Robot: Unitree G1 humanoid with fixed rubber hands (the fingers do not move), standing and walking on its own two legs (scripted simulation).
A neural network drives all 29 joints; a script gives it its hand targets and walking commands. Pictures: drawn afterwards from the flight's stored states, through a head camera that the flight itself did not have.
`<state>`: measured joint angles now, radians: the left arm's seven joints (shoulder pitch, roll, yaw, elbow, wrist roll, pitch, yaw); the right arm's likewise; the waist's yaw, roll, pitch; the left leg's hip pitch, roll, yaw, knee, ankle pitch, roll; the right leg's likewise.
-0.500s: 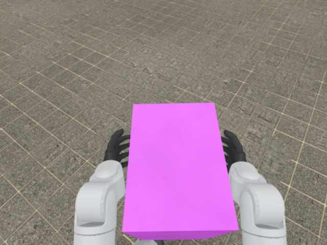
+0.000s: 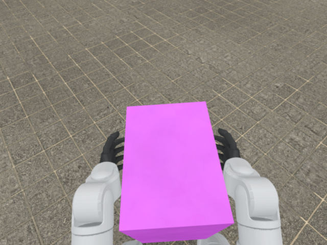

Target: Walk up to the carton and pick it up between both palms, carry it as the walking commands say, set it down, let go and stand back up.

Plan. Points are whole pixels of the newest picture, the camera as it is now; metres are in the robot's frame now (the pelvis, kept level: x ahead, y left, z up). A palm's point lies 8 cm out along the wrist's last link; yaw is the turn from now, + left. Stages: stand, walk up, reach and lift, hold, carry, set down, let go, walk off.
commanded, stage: carry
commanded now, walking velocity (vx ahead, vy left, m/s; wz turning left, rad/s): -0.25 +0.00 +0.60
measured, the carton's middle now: (170, 180) +0.26 +0.00 +0.01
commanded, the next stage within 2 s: none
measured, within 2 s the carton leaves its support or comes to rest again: neither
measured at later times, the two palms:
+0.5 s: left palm out of the picture +0.04 +0.19 +0.11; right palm out of the picture +0.11 -0.06 +0.11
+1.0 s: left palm out of the picture -0.23 +0.22 +0.11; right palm out of the picture -0.09 +0.00 +0.09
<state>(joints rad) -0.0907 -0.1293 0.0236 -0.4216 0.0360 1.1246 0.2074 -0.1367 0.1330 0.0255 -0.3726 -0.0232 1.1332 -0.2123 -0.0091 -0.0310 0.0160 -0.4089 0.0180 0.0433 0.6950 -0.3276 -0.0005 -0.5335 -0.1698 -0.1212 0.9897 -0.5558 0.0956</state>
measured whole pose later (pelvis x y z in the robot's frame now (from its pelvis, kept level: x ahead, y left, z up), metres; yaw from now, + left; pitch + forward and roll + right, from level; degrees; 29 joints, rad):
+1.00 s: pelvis -0.38 -0.03 +0.01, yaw +33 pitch +2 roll +0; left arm -0.07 -0.13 -0.02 -0.40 0.01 1.10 0.21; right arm -0.05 0.13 0.02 -0.44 -0.04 1.13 -0.20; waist 0.00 0.07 -0.03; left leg -0.57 -0.07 -0.02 0.62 -0.25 -0.04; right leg -0.27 -0.04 -0.12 0.56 -0.31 -0.02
